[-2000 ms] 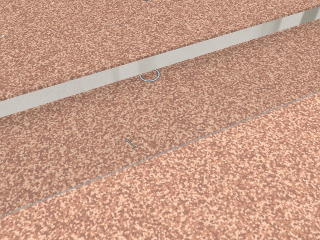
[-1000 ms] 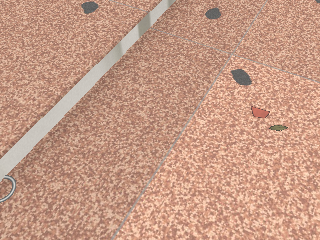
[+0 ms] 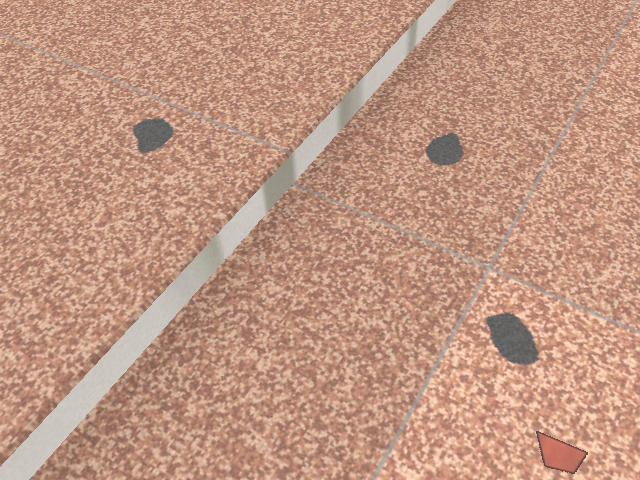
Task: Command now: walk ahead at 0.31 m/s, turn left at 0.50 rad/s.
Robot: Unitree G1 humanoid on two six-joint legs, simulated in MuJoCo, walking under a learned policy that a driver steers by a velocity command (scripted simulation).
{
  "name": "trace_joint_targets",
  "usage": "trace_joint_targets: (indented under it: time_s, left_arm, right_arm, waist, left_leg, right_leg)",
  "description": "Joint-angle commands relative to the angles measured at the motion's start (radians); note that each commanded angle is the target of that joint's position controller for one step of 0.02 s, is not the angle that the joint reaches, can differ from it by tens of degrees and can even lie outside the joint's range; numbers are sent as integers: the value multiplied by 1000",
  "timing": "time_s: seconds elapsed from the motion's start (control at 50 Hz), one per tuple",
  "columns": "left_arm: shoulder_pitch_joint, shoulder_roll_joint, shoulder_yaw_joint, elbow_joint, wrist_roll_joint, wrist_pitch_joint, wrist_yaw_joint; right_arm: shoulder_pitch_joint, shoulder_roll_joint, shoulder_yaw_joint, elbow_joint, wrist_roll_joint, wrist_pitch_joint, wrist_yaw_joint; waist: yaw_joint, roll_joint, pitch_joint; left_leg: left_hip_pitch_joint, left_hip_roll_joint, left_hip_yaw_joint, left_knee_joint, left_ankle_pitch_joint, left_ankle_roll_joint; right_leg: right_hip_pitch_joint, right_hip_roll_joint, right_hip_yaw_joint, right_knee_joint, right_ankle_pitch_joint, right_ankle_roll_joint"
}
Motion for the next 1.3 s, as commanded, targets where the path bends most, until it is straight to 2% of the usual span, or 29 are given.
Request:
trace_joint_targets:
  time_s: [0.02,0.08,0.16,0.2,0.24,0.26,0.28,0.3,0.32,0.36,0.38,0.42,0.52,0.62,0.68,0.7,0.72,0.74,0.76,0.82,0.88,0.94,0.98,1.04,1.06,1.08,1.1,1.14,1.3]
  left_arm:
    - [-77,141,39,-51,-1,-18,14]
    - [-90,168,48,-42,-6,4,33]
    - [-71,200,58,-20,-32,27,40]
    - [-80,218,66,-18,-50,38,40]
    - [-76,200,63,-18,-57,48,42]
    - [-11,173,52,-19,-25,47,36]
    - [72,90,21,-42,34,46,24]
    - [49,149,24,-37,5,46,13]
    - [-37,185,34,-52,-31,53,13]
    - [-81,174,33,-51,-11,74,35]
    - [-76,179,36,-54,-8,83,40]
    - [-54,158,32,-46,-5,89,43]
    - [-89,126,17,-49,-8,91,42]
    - [-108,140,23,-63,-17,77,26]
    - [-36,148,35,-42,-16,65,15]
    - [-3,207,52,-41,-2,66,19]
    - [-27,299,70,-46,22,77,26]
    - [-51,266,66,-65,44,74,25]
    - [-116,209,48,-93,35,71,34]
    - [-154,148,27,-103,-7,76,45]
    - [-91,159,29,-87,-1,89,45]
    - [-82,190,38,-80,-7,97,38]
    - [-70,209,42,-70,-15,100,29]
    - [-68,194,31,-50,-39,99,23]
    - [-21,172,22,-30,-37,89,19]
    - [-6,123,3,-38,0,75,10]
    - [3,71,-13,-49,13,64,7]
    - [-82,133,-4,-44,16,66,12]
    - [-50,139,-5,27,3,78,20]
  right_arm:
    - [29,-14,-7,-85,-9,15,1]
    - [-31,1,2,-116,-14,17,24]
    - [-107,-34,-12,-171,-19,25,54]
    - [-104,-62,-26,-192,-22,32,62]
    - [25,-113,-57,-167,-26,31,53]
    - [89,-209,-86,-167,-26,32,28]
    - [51,-291,-88,-203,-41,34,11]
    - [52,-233,-69,-235,-46,25,25]
    - [1,-190,-58,-241,-38,17,32]
    - [-80,-133,-41,-238,-10,24,21]
    - [-110,-132,-39,-246,-18,31,13]
    - [-129,-141,-43,-258,-38,37,2]
    - [-118,-159,-54,-260,-25,51,-24]
    - [-112,-151,-54,-263,-25,68,-19]
    - [-125,-140,-50,-266,-7,80,-22]
    - [-97,-107,-40,-266,-7,80,-23]
    - [-84,-71,-33,-291,-5,75,-21]
    - [-89,-150,-56,-292,-22,61,-18]
    - [-65,-192,-74,-266,-17,61,-14]
    - [-21,-117,-59,-217,-19,86,-17]
    - [-90,-68,-36,-244,-8,82,-15]
    - [-129,-33,-13,-260,-19,78,-9]
    - [-131,-43,-11,-258,-15,78,-5]
    - [-53,-46,-14,-211,-18,76,-1]
    - [-51,-72,-16,-212,-23,76,-4]
    - [-30,-129,-23,-221,-30,78,-15]
    - [-107,-138,-17,-220,-50,78,-13]
    - [-148,-39,8,-221,-56,59,2]
    - [-118,-45,17,-182,-48,41,1]
  waist:
    - [-38,-143,-24]
    - [-19,-136,-45]
    - [0,-132,-61]
    - [-15,-139,-66]
    - [-79,-92,-127]
    - [-93,72,-185]
    - [0,291,-267]
    - [-61,164,-438]
    - [-67,69,-338]
    - [-24,-13,-182]
    - [3,14,-157]
    - [20,48,-161]
    - [-2,64,-180]
    - [-23,114,-149]
    - [19,109,-139]
    - [14,22,-149]
    - [-30,-262,-96]
    - [-10,-317,-86]
    - [-33,-235,-79]
    - [-33,-171,-48]
    - [10,-196,-56]
    - [32,-241,-90]
    - [41,-264,-96]
    - [-4,-232,-87]
    - [2,-192,-99]
    - [22,-34,-162]
    - [74,163,-147]
    - [26,88,-118]
    - [14,13,-35]
  left_leg:
    - [-74,47,-14,-91,88,-30]
    - [15,32,33,-299,277,-22]
    - [61,9,56,-448,295,16]
    - [90,-15,80,-493,216,50]
    - [287,-89,119,-624,300,104]
    - [492,17,-51,-655,747,165]
    - [729,265,-427,-597,1124,367]
    - [747,314,-576,-696,847,442]
    - [666,268,-484,-736,673,394]
    - [463,181,-368,-778,432,294]
    - [367,150,-339,-800,386,276]
    - [303,112,-306,-811,407,267]
    - [281,79,-327,-807,242,248]
    - [285,67,-426,-800,103,221]
    - [249,19,-432,-738,106,168]
    - [156,-38,-371,-632,-18,116]
    - [-48,-204,-142,-411,-207,52]
    - [-78,-175,-101,-161,-263,4]
    - [-60,-143,-121,-40,-194,-11]
    - [-75,-136,-90,102,-77,-59]
    - [-62,-122,-42,-35,-59,-81]
    - [74,-81,0,-269,-99,-81]
    - [167,-80,40,-399,-100,-72]
    - [357,-97,74,-762,160,-19]
    - [471,-60,15,-819,270,12]
    - [607,90,-153,-781,537,53]
    - [498,179,-224,-737,547,160]
    - [431,95,-169,-749,316,144]
    - [355,24,-119,-744,252,83]
  right_leg:
    - [58,-277,111,-164,588,-173]
    - [54,-245,-6,-158,572,-156]
    - [138,-276,-38,-86,541,-129]
    - [170,-292,-40,5,576,-109]
    - [140,-226,-84,252,591,-52]
    - [-22,-147,-110,504,312,24]
    - [-352,16,-55,863,-540,101]
    - [-396,30,166,976,-542,91]
    - [-445,-2,180,975,-451,73]
    - [-437,-54,178,835,-321,69]
    - [-372,-56,178,778,-281,71]
    - [-300,-27,161,690,-238,81]
    - [-240,2,180,482,-159,106]
    - [-174,26,185,309,-160,84]
    - [-15,19,161,44,-35,37]
    - [93,-124,267,-30,-25,-14]
    - [123,-330,504,-96,65,-145]
    - [38,-436,628,-127,130,-250]
    - [22,-390,535,-105,152,-230]
    - [48,-260,328,-65,211,-158]
    - [123,-233,256,-55,284,-180]
    - [141,-243,229,-31,318,-186]
    - [124,-258,236,-20,349,-193]
    - [76,-236,221,39,341,-149]
    - [12,-217,207,53,271,-89]
    - [-78,-151,139,164,87,-8]
    - [-97,-82,73,130,-145,56]
    - [-24,-79,84,95,-42,89]
    - [38,-81,83,49,55,85]
Keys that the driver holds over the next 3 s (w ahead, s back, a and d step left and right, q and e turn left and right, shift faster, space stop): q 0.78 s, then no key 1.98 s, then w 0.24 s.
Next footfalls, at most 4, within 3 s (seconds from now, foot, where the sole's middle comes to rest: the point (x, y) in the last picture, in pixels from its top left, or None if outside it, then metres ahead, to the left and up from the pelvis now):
0.26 left None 0.24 0.14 -0.78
0.70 right None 0.28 -0.08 -0.78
1.06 left None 0.12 0.14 -0.78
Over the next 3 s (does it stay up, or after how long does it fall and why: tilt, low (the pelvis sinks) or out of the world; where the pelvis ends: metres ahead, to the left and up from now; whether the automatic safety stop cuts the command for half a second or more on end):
stays up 0.20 0.02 -0.01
